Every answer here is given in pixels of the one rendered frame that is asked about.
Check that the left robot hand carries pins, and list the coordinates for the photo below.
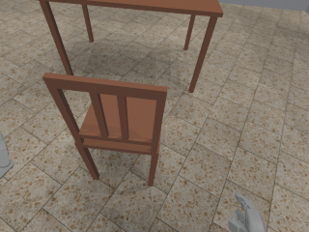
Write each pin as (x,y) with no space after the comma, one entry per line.
(5,163)

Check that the right robot hand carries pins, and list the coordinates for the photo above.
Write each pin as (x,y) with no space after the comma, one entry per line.
(251,221)

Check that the chair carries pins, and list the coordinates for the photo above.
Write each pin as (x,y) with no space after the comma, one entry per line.
(122,117)

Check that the table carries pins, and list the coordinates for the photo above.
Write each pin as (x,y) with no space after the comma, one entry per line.
(210,8)

